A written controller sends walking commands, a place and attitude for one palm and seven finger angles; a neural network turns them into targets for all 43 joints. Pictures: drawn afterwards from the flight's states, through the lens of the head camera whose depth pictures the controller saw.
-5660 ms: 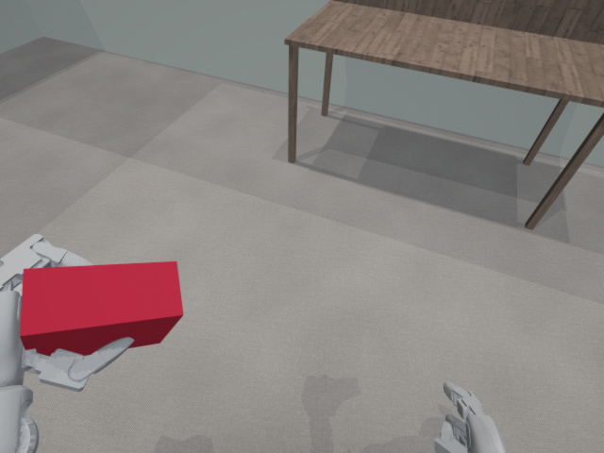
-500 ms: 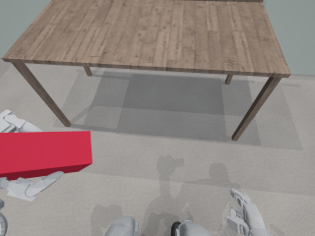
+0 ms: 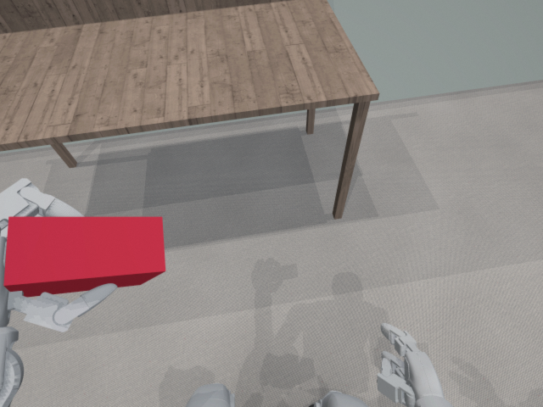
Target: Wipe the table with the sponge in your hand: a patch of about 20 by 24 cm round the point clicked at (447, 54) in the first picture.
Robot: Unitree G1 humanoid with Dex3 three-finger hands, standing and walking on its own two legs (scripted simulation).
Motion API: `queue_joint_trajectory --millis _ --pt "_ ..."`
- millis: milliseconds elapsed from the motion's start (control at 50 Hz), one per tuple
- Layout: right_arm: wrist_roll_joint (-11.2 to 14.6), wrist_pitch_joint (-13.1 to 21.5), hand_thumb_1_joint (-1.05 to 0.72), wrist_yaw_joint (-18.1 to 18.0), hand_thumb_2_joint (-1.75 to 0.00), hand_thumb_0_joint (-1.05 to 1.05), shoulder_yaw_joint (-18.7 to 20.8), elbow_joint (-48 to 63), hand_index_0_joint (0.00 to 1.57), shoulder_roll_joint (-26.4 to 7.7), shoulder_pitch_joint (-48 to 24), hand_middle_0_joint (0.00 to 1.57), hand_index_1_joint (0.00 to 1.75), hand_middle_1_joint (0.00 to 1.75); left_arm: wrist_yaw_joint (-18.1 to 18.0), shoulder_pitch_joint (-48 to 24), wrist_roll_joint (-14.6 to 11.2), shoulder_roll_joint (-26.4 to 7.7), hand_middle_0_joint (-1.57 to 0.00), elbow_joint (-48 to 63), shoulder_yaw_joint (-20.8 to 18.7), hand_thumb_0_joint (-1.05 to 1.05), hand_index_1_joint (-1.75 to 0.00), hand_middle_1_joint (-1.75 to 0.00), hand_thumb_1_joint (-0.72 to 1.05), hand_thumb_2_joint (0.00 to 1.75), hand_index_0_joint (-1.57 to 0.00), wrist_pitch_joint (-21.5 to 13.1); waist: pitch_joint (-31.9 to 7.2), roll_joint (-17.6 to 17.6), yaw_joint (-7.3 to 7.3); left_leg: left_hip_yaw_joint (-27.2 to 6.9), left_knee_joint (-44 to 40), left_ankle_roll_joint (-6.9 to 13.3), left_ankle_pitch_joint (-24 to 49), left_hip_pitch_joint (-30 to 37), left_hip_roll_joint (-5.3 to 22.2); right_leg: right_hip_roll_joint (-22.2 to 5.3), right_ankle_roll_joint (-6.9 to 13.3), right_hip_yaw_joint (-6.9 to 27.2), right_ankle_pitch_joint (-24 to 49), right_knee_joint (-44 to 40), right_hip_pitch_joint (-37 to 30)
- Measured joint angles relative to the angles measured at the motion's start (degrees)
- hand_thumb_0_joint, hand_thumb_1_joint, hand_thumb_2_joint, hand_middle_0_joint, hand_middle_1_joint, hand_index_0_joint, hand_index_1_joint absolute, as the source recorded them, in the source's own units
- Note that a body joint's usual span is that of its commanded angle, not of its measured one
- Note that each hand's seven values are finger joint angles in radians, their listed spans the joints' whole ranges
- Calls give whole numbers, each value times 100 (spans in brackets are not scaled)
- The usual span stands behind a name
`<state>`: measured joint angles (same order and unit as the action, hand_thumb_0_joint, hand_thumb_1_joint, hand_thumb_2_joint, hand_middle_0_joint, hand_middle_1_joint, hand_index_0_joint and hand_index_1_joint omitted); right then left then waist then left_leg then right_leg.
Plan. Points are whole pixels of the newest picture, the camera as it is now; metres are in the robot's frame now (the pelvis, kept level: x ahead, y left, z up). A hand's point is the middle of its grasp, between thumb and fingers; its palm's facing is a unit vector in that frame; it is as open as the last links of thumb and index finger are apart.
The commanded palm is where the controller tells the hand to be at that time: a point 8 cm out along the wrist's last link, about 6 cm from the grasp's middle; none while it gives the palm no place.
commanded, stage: turn to face it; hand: left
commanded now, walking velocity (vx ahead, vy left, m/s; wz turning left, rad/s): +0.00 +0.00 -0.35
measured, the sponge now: (110, 256) +0.25 +0.19 +0.15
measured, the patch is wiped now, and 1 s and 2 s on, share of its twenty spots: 0.00 0.00 0.00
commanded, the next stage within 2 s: take the last steps up to it in 0.36 s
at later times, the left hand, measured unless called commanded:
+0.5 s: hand (72, 298) +0.19 +0.19 +0.18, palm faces +0.28 -0.86 -0.44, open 10.0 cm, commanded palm +0.15 +0.23 +0.20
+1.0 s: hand (50, 301) +0.19 +0.21 +0.19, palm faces +0.29 -0.84 -0.45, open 10.0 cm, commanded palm +0.14 +0.26 +0.20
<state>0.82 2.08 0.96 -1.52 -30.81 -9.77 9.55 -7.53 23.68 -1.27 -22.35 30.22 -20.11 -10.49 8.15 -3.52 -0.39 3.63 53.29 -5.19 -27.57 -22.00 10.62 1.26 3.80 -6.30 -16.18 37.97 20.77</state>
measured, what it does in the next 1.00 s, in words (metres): steps on the spot: left foot, then right foot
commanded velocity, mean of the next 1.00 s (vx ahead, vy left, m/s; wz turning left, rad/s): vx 0.17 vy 0.08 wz -0.07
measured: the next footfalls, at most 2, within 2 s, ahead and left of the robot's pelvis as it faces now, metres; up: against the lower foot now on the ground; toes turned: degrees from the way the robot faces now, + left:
left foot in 0.38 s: -0.01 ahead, +0.13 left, +0.00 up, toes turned -3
right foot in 0.58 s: +0.00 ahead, -0.13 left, +0.00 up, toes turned -14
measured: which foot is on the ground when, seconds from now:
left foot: up 0.00-0.36, down 0.38-0.60, up 0.62-0.98, down 1.00-1.00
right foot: down 0.00-0.40, up 0.42-0.56, down 0.58-1.00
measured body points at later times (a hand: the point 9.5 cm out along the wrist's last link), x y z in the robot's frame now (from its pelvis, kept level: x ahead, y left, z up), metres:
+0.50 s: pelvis -0.05 -0.02 +0.01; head -0.04 -0.02 +0.46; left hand +0.17 +0.24 +0.21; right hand +0.09 -0.28 -0.06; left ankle -0.05 +0.13 -0.72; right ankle -0.01 -0.10 -0.69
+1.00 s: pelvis -0.05 +0.00 +0.02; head -0.03 -0.01 +0.47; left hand +0.17 +0.25 +0.21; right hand +0.05 -0.29 -0.08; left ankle -0.03 +0.13 -0.72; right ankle -0.04 -0.12 -0.72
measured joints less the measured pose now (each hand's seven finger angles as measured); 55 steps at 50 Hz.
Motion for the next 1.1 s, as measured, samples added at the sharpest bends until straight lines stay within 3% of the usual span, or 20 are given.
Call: queue_joint_trajectory --millis 40,100,200,300,380,420,480,540,560,600,660,700,740,800,900,1000,1040,1100 --pt "-29 -145 -90 -33 -89 1 22 -108 20 -51 -138 21 30 30 -6 250 -82 -46 -76 112 -138 -1 -134 -134 -47 99 -76 -44 49 89 86 -188 908 -2 15 -359 -339 38 85 157 116 -138 74" --pt "-52 -291 -90 -91 -89 1 108 -181 20 -150 -165 20 30 30 -20 677 -137 -121 -76 243 -291 -1 -134 -134 -47 99 -76 -96 10 189 190 -172 1130 -9 154 -547 -616 106 122 341 404 -486 76" --pt "-66 -320 -91 -235 -89 1 265 -264 20 -374 11 20 30 30 -67 918 -160 -221 -76 237 -357 -1 -134 -134 -47 99 -76 -107 -241 359 172 -45 84 97 208 -281 -830 168 180 541 764 -950 72" --pt "-52 -313 -91 -313 -89 1 343 -264 20 -529 130 20 30 30 -120 710 -111 -96 -76 87 -248 -1 -134 -135 -47 99 -76 -16 -508 540 79 -35 -1152 263 145 292 -952 223 192 660 1025 -1204 130" --pt "-62 -271 -91 -335 -90 1 362 -137 20 -568 175 20 30 30 -127 505 -39 57 -76 110 -70 -1 -134 -135 -47 99 -76 52 -681 553 74 -12 -2526 466 609 970 -880 338 128 631 1121 -1175 254" --pt "-55 -217 -91 -363 -90 1 359 -105 20 -473 143 20 30 30 -105 375 -2 50 -76 76 -36 -1 -134 -135 -47 99 -76 17 -624 633 27 46 -2542 417 1130 995 -856 347 -110 675 624 -781 369" --pt "-54 -59 -91 -362 -90 1 310 -36 20 -270 210 20 30 30 -61 384 40 19 -76 -50 -71 -1 -134 -135 -47 99 -76 24 -689 554 -17 98 -2375 316 1028 996 -717 271 -424 546 -335 437 566" --pt "-13 144 -91 -298 -90 1 195 -47 20 -130 293 20 30 30 -77 405 55 72 -76 -191 -59 -1 -134 -135 -47 99 -76 42 -736 326 -71 97 -2146 232 889 945 -517 80 -529 306 -506 261 177" --pt "-9 192 -91 -284 -89 1 144 -66 20 -92 312 20 30 30 -95 397 68 81 -76 -227 -52 -1 -134 -135 -47 99 -76 52 -746 276 -83 102 -2009 204 819 897 -471 6 -529 243 -415 -78 -61" --pt "-28 226 -90 -281 -89 1 65 -170 20 -52 258 20 30 30 -127 274 108 139 -76 -338 -13 -1 -134 -135 -47 99 -76 38 -693 127 -92 65 -1625 228 611 742 -351 11 -280 79 156 -393 -204" --pt "-65 122 -90 -292 -89 1 53 -468 20 -41 166 20 30 30 -94 -9 113 250 -76 -532 156 -1 -135 -135 -47 99 -75 40 -625 114 -24 -168 -377 378 98 204 -606 -47 23 -12 133 -308 -141" --pt "-92 16 -90 -296 -89 1 50 -601 20 -78 130 20 30 30 -67 39 82 301 -76 -546 190 -1 -135 -135 -47 99 -75 6 -596 173 31 -192 448 384 291 -171 -779 -110 51 8 223 -526 -194" --pt "-108 -40 -90 -304 -89 1 73 -643 20 -120 150 20 30 30 -45 246 74 286 -76 -476 166 -1 -135 -135 -47 99 -75 -67 -583 227 116 -132 721 366 560 -403 -835 -165 18 24 407 -821 -268" --pt "-120 -50 -90 -334 -89 1 154 -624 20 -190 260 20 30 30 -27 576 75 141 -76 -339 76 -1 -135 -135 -47 99 -75 -182 -580 352 189 6 243 374 715 -446 -816 -271 -13 53 600 -1168 -348" --pt "-136 59 -90 -394 -89 1 327 -581 20 -388 469 20 30 30 -101 756 80 3 -76 -207 -42 -1 -135 -135 -47 99 -75 -246 -588 499 121 184 -1141 477 681 -40 -771 -452 -114 99 657 -1310 -385" --pt "-131 173 -91 -463 -89 1 453 -472 20 -564 543 20 30 30 -204 586 69 147 -76 -141 -35 -1 -135 -135 -47 99 -75 -239 -622 440 69 270 -2592 615 876 829 -790 -548 -313 114 275 -739 -300" --pt "-105 214 -91 -490 -90 1 491 -452 20 -481 460 20 30 30 -215 397 73 147 -76 -216 -60 -1 -135 -135 -47 99 -75 -265 -561 491 70 287 -2443 555 1413 826 -834 -563 -375 246 -492 66 -91" --pt "-83 318 -91 -466 -90 1 432 -529 20 -229 383 20 30 30 -160 218 136 120 -76 -513 -88 -1 -135 -135 -47 99 -75 -283 -654 480 97 276 -2262 560 1140 845 -853 -499 -452 242 -1043 1353 314"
